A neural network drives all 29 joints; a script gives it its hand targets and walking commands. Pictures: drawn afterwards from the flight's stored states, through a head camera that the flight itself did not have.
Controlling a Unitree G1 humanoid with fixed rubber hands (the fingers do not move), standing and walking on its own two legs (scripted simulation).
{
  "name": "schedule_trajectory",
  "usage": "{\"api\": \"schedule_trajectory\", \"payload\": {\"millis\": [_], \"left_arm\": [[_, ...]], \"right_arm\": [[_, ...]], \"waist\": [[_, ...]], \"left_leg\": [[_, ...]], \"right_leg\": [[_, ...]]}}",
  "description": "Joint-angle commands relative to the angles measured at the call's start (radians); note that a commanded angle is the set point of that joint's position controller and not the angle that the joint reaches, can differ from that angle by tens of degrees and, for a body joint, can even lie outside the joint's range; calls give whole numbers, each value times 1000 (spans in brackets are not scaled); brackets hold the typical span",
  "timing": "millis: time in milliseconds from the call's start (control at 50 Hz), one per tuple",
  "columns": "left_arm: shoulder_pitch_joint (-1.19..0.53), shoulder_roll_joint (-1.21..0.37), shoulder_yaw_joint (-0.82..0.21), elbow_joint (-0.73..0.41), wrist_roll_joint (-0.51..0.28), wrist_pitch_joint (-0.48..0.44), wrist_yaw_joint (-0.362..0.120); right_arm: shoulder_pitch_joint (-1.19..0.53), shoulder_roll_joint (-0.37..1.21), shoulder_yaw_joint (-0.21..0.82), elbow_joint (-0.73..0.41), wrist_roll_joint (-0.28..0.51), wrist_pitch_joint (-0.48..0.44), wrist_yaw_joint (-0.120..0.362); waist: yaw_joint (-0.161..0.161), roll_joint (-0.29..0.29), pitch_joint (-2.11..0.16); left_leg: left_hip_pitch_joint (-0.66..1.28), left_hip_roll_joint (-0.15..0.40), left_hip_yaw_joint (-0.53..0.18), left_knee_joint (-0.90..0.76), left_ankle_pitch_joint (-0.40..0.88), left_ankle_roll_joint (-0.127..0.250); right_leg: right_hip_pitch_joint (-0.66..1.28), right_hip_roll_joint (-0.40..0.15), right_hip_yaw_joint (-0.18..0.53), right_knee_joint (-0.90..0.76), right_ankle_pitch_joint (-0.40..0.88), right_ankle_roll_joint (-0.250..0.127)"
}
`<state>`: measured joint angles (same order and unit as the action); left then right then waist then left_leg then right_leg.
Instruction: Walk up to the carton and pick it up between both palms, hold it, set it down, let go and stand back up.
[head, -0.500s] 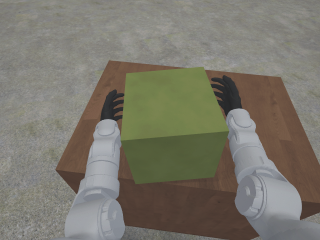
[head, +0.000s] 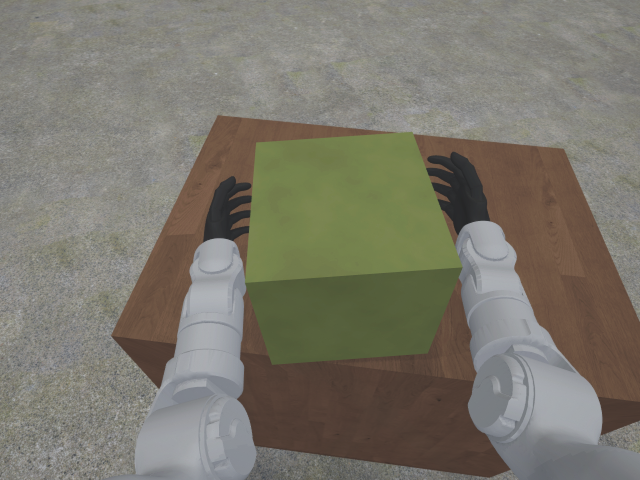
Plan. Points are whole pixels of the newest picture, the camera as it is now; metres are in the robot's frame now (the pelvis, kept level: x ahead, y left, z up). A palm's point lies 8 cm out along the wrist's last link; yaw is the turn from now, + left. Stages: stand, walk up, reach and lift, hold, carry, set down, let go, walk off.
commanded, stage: set down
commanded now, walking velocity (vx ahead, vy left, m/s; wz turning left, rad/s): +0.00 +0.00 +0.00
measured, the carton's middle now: (342, 248) +0.42 +0.01 +0.03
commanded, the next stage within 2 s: none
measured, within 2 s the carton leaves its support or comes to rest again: rests again in 0.18 s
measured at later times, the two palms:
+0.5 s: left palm (223, 241) +0.38 +0.17 +0.07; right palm (470, 225) +0.42 -0.15 +0.10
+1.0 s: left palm (227, 242) +0.38 +0.16 +0.07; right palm (472, 233) +0.41 -0.15 +0.09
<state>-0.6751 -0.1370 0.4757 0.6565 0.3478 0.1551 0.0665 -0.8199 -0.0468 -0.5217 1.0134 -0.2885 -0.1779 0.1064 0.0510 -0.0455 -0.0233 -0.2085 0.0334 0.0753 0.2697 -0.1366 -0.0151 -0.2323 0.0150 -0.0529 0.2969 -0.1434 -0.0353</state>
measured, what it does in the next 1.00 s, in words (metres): stands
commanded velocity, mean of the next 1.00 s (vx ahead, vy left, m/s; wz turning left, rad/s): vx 0.00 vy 0.00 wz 0.00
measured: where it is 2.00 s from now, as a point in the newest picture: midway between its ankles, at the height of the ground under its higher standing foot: outside the picture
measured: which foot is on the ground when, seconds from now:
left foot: down 0.00-1.00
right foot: down 0.00-1.00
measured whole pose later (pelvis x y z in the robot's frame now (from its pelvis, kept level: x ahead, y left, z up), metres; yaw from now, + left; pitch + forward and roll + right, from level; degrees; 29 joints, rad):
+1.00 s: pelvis +0.00 +0.00 +0.00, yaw -1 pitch +5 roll +0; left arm -0.63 -0.19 0.51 0.58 0.40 0.09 0.04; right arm -0.73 -0.01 -0.55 0.89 -0.33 -0.19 0.16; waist 0.05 -0.05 0.00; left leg -0.21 0.03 0.10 0.27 -0.14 -0.01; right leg -0.25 0.01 -0.04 0.30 -0.14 -0.03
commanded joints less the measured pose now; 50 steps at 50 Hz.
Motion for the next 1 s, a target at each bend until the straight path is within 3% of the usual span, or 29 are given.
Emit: {"api": "schedule_trajectory", "payload": {"millis": [0,400,980], "left_arm": [[-532,-389,-243,-72,2,-58,-40],[-416,-379,-205,-54,33,-60,-50],[-308,-364,-161,-43,62,-72,-68]], "right_arm": [[-410,415,216,-2,-31,10,100],[-338,401,203,-45,-57,16,120],[-258,387,205,-89,-79,27,137]], "waist": [[11,-9,-408],[22,-22,-324],[24,-38,-270]], "left_leg": [[100,-11,37,-5,173,31],[100,-11,42,-13,136,50],[78,-12,45,-8,132,66]], "right_leg": [[219,-17,-23,23,289,81],[161,-17,-18,-6,178,72],[126,-20,-10,-11,154,74]]}}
